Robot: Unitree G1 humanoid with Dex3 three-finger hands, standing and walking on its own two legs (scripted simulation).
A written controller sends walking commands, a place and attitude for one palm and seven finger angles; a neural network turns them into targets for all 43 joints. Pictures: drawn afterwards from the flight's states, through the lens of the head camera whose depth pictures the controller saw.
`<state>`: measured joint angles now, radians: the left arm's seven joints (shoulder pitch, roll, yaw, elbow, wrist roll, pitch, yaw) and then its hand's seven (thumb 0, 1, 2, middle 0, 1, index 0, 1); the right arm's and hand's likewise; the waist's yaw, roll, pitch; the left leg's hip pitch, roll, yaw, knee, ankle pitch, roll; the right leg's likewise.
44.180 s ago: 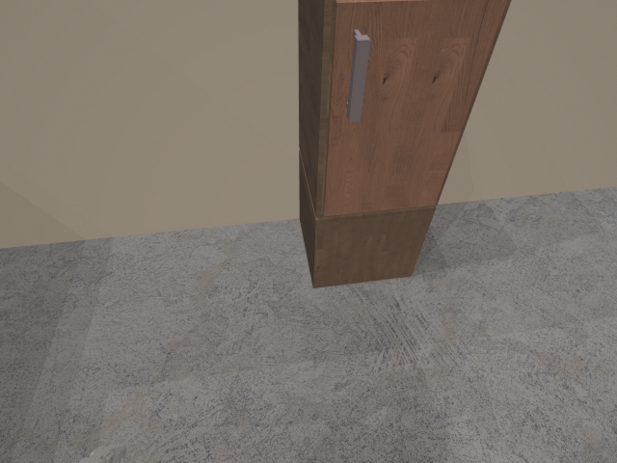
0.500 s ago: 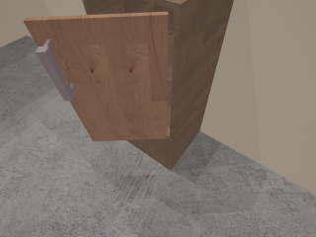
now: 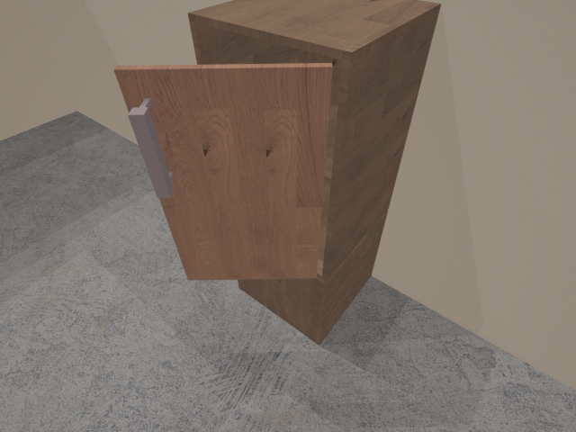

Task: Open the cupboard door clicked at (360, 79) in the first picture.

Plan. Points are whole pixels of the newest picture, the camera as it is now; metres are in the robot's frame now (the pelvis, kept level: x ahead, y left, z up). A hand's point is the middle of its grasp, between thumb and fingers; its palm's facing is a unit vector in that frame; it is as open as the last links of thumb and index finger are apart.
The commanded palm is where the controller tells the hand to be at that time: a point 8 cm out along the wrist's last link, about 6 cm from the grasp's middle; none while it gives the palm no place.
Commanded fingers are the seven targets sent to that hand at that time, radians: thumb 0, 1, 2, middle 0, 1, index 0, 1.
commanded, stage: come to a stop and stand still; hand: left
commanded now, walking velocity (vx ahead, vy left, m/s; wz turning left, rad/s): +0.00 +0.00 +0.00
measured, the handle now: (156, 149) +0.56 +0.29 +0.12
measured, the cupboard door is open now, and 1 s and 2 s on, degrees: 39 39 39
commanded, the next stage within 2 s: look again from close up in 0.70 s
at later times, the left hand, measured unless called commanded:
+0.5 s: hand out of the picture -0.05 +0.15 -0.16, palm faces +0.04 -0.98 -0.20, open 7.4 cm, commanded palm none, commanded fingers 0.00 0.90 0.90 -0.20 -0.30 -0.20 -0.30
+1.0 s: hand out of the picture -0.06 +0.14 -0.17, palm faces +0.08 -0.98 -0.16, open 7.4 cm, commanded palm none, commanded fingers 0.00 0.90 0.90 -0.20 -0.30 -0.20 -0.30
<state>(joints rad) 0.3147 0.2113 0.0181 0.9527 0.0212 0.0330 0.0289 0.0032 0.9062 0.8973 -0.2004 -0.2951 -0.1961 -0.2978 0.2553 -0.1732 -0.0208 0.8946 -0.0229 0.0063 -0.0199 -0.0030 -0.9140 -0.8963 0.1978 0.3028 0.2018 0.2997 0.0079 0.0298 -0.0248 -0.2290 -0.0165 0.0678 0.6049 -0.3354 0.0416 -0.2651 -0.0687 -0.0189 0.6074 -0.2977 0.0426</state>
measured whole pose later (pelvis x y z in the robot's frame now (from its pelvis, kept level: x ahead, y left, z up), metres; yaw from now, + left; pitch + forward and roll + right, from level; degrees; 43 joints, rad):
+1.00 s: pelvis -0.04 -0.02 +0.01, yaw +2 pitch -1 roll +0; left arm 0.35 0.12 0.02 1.08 0.02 0.01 0.03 0.00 0.91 0.90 -0.20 -0.30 -0.20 -0.30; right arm 0.35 -0.11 -0.02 1.08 -0.02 0.01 -0.02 0.00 -0.91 -0.90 0.20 0.30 0.20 0.30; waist 0.00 0.00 -0.01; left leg -0.28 0.00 0.03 0.49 -0.20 0.02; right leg -0.30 -0.04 -0.04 0.48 -0.17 0.02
